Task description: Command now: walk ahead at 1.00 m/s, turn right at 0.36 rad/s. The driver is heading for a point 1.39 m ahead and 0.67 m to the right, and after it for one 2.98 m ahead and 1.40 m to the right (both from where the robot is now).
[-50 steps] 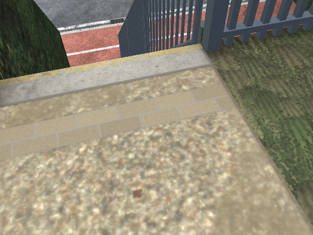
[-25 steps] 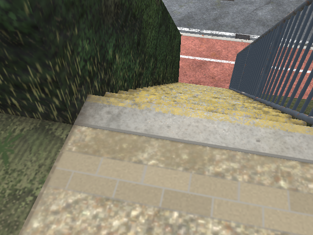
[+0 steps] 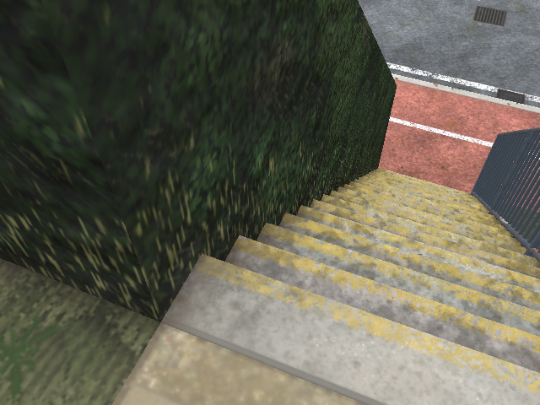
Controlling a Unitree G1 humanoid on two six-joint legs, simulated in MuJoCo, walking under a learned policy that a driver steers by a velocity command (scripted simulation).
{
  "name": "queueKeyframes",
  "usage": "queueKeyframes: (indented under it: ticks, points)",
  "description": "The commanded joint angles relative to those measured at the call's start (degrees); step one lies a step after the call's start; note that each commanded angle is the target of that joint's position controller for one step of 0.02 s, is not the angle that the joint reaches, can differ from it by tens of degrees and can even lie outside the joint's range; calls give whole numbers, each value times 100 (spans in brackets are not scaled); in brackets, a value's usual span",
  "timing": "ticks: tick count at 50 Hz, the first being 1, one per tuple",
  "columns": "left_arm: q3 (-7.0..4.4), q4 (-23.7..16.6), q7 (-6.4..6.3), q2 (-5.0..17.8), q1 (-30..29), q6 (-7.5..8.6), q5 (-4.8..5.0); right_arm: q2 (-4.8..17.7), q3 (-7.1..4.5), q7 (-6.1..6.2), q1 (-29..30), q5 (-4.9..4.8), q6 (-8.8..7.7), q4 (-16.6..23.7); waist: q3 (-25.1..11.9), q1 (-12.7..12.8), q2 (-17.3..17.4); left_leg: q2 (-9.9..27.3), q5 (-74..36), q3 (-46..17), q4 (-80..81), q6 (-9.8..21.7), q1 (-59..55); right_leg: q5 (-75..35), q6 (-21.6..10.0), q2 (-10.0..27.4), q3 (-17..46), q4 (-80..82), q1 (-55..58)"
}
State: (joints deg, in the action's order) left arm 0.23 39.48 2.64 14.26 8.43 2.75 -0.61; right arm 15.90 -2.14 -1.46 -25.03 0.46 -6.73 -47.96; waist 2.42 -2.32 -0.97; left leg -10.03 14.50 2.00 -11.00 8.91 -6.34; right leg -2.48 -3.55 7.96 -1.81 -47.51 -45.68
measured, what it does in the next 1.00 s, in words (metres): goes down, turning right: right foot, then left foot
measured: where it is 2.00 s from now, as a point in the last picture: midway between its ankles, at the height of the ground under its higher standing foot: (411, 254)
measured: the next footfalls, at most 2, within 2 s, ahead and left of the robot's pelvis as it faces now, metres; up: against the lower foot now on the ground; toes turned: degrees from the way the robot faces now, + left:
right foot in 0.16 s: +0.37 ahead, -0.09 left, +0.00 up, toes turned -8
left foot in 0.56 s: +0.73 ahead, +0.00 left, +0.00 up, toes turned -30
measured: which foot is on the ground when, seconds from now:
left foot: down 0.00-0.14, up 0.16-0.54, down 0.56-0.90, up 0.92-1.00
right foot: up 0.00-0.14, down 0.16-0.56, up 0.58-0.92, down 0.94-1.00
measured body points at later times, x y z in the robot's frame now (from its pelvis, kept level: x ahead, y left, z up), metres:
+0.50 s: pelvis +0.48 -0.08 +0.00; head +0.51 -0.10 +0.45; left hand +0.56 +0.20 -0.11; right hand +0.66 -0.36 -0.04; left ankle +0.72 +0.02 -0.68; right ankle +0.33 -0.08 -0.73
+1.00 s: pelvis +0.86 -0.25 -0.22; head +0.89 -0.24 +0.23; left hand +1.11 -0.13 -0.36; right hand +0.64 -0.44 -0.33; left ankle +0.91 -0.09 -0.73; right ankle +0.82 -0.21 -0.93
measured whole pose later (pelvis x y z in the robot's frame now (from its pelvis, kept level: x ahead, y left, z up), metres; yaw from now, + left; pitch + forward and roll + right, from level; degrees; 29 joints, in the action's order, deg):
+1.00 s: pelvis +0.86 -0.25 -0.22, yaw -52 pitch -1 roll +1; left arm -2.4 46.3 -0.2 16.6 18.3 1.2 -0.3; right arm 16.1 -2.7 2.7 -24.9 3.5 -4.2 -49.9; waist 2.3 1.0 -4.7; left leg 6.2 26.9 2.3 -102.5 -0.3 32.8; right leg 17.2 -11.6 -9.8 -1.9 -42.0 -13.2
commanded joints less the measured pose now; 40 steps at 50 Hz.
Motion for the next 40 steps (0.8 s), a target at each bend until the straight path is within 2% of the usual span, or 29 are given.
queueKeyframes:
  ticks: [1,3,5,7,8,9,10,11,13,16,19,21,22,24,25,26,27,28,29,30,31,32,33,35,36,37,38,39,40]
  points:
    - [-39,-350,86,236,-607,84,54,933,-209,76,8,-12,-271,125,393,1,-12,1581,-4522,182,959,-379,880,-1037,-310,-516,-292,891,1171]
    - [-65,-314,108,359,-723,98,-63,714,-91,204,-226,18,-203,-49,299,11,228,1797,-6303,419,680,-608,19,-957,-471,-838,-662,1363,1185]
    - [-159,-95,122,649,-388,49,-89,904,-117,363,-156,197,-30,-50,-127,278,685,1945,-8028,615,-187,-755,-614,-221,-564,-1330,-904,1382,1631]
    - [-330,438,95,980,1314,15,-18,1244,-223,454,219,371,190,101,-973,1156,917,2015,-8848,696,-2657,-819,-438,812,-714,-1763,-894,1228,3163]
    - [-495,834,34,1244,2781,-10,-19,1384,-270,442,980,322,234,343,-1215,2097,723,1819,-7968,840,-5070,-855,739,1053,-1141,-1470,-351,1605,4594]
    - [-606,1057,-76,1444,3120,-96,-3,692,-86,335,1370,340,98,595,-1112,1847,-204,992,-1720,613,-7222,-667,2871,1338,-1322,-631,793,972,5889]
    - [-773,746,-142,2107,2410,-109,-201,119,51,261,947,1,-26,1217,-1707,956,-1926,214,1846,-177,-9302,-1116,5654,1114,-2833,761,4338,1817,7428]
    - [-774,467,-194,1794,1970,-60,-120,329,182,293,1095,163,-169,1254,-1818,979,-307,672,812,-1002,-8571,-857,5574,923,-2530,821,4900,2754,6915]
    - [-636,492,-249,1195,1593,-44,-87,585,189,236,1207,246,-203,1251,-545,388,842,1123,289,-883,-7132,-794,4917,1013,-1958,349,3778,3243,4814]
    - [-489,421,-259,1102,1313,172,-10,459,246,263,1277,432,363,1547,48,-202,626,1352,717,-626,-5783,-1101,4051,574,-1567,-438,2753,3264,2853]
    - [-489,396,-224,1205,1333,286,80,239,341,263,2140,264,452,1941,291,24,45,1291,-635,-102,-4040,-1162,3495,-907,-1273,-923,2268,3275,2089]
    - [-485,538,-164,1166,1748,252,173,189,358,325,2490,103,431,1934,46,446,-378,1108,-1582,16,-3068,-1075,3053,-1716,-951,-1120,2091,3001,2437]
    - [-512,491,-134,1189,1958,201,178,371,313,316,2680,83,411,1923,27,700,-402,990,-1772,38,-2918,-1059,3087,-2120,-835,-1112,2266,2967,2744]
    - [-545,578,-156,1219,2205,103,177,295,317,344,2443,75,441,1785,-156,657,-551,754,-1620,64,-2981,-990,2626,-3734,-662,-1089,2115,2419,3133]
    - [-511,427,-167,1242,1711,82,101,499,151,377,1327,76,379,1374,-770,177,-678,569,-2407,32,-3740,-813,1255,-5142,-485,-1098,1876,1601,2779]
    - [-572,201,-204,1462,968,97,127,716,26,400,102,110,324,1097,-1170,-695,-870,654,-2250,-228,-4006,-807,-14,-5244,-352,-1094,1986,479,2145]
    - [-625,-28,-226,1583,127,154,200,1118,-189,434,-1408,167,265,714,-1596,-1757,-526,855,-2033,-437,-3832,-806,-1205,-4992,-201,-1068,2153,-1171,1545]
    - [-559,-179,-261,1100,-431,184,188,1569,-365,449,-2277,195,169,414,-1355,-2337,728,1709,-1175,-1098,-2386,-430,-949,-1220,-40,-1828,1739,-3944,1426]
    - [-366,-370,-373,320,346,175,90,1310,-255,340,-1356,216,91,483,-907,-1068,1851,3076,-3616,-2153,-2492,-182,-786,3141,-65,-1929,1607,-4773,494]
    - [-367,-201,-430,408,1345,94,69,991,-167,237,-275,140,94,801,-681,-75,1318,3363,-3526,-2837,-2031,-40,-232,2898,-144,-1409,1506,-4141,183]
    - [-438,6,-454,682,1516,-101,-59,753,-213,214,272,41,71,863,-299,251,756,3463,-1810,-3273,-1543,353,595,2423,-140,-1202,1320,-3776,143]
    - [-483,91,-418,784,1309,-322,-217,526,-209,174,460,-109,7,727,370,373,136,3046,-51,-2753,-1519,196,1802,1952,-170,-981,1180,-3262,346]
    - [-475,-151,-397,647,971,-455,-262,664,-226,181,435,-110,-106,672,695,380,726,3188,-707,-2578,-1884,264,2366,1748,-132,-876,1038,-3270,202]
    - [-412,-338,-250,432,384,-565,-254,729,-204,133,-27,-160,-215,359,721,333,350,2792,-1032,-1400,-2037,-403,3040,1308,-276,-753,631,-2186,552]
    - [-316,-456,-182,193,1,-571,-276,936,-312,236,-34,-237,-224,228,612,342,640,2720,-1348,-1041,-2051,-653,3145,1187,-265,-910,157,-2115,738]
    - [-322,-394,-173,154,48,-564,-344,1164,-335,293,-347,-145,-259,97,112,189,972,2610,-1189,-827,-2626,-856,2631,609,-291,-996,-98,-2739,637]
    - [-338,-449,-169,240,-75,-552,-289,1094,-290,297,-499,-84,-281,59,127,147,852,2599,-1413,-603,-2755,-1030,2577,492,-342,-940,-36,-2646,401]
    - [-363,-453,-136,437,-428,-425,-186,609,-184,367,-699,-72,-426,3,451,7,120,1990,933,74,-3386,-1310,3017,-1323,-283,-917,128,-1098,483]
    - [-298,-255,-42,294,-105,-312,-125,384,-114,410,-543,-78,-488,-13,247,238,-15,1613,1683,801,-3799,-1361,3660,-3191,-75,-1216,-352,-143,1744]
